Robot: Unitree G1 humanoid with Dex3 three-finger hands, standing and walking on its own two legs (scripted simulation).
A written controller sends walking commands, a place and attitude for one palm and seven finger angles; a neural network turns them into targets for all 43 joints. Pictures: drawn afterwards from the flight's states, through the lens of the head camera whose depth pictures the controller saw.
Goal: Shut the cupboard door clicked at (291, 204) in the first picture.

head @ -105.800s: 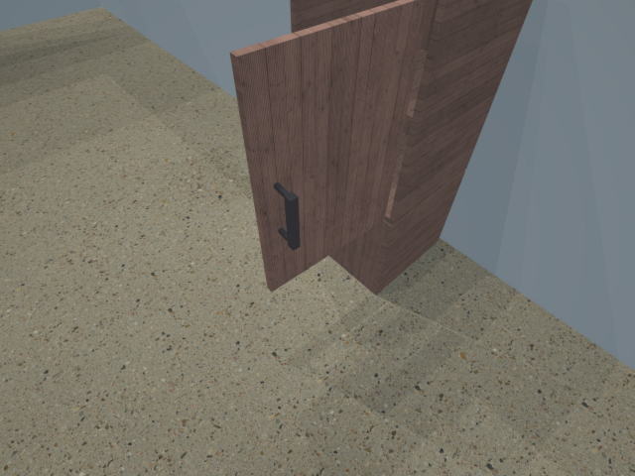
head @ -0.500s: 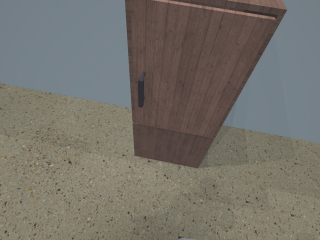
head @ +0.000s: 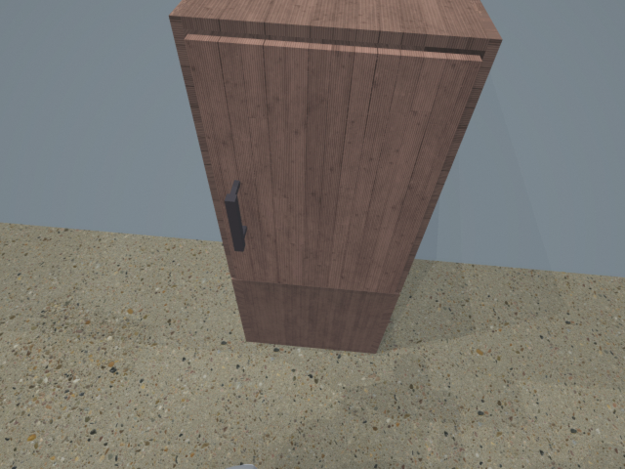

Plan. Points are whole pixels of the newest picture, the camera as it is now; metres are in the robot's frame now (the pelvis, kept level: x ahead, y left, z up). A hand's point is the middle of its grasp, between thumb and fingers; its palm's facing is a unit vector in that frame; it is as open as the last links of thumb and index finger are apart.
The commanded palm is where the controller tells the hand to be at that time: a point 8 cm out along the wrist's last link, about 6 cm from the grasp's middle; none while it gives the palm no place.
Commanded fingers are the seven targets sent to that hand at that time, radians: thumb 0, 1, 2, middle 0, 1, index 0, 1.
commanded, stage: take the last steps up to it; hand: left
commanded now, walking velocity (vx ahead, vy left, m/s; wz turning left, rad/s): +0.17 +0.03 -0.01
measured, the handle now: (237, 217) +0.56 +0.17 -0.08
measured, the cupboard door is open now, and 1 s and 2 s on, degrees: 0 0 0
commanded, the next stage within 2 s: come to a stop and stand still in 0.08 s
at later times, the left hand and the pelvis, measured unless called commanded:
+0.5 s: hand (204, 461) +0.16 +0.17 -0.17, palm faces +0.00 -0.97 -0.23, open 7.3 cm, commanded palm none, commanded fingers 0.00 0.90 0.90 -0.20 -0.30 -0.20 -0.30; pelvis +0.10 -0.01 +0.00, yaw +0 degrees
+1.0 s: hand out of the picture +0.10 +0.19 -0.17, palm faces +0.01 -0.97 -0.25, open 7.3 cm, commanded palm none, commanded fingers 0.00 0.90 0.90 -0.20 -0.30 -0.20 -0.30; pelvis +0.07 -0.01 +0.00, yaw -1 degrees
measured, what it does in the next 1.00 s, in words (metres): steps on the spot: left foot, then right foot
